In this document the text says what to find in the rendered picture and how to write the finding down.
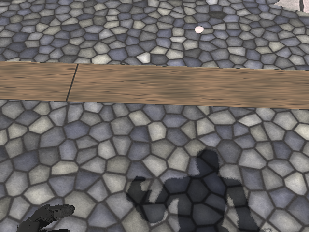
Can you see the left robot hand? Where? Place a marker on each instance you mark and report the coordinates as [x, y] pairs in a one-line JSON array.
[[44, 216]]

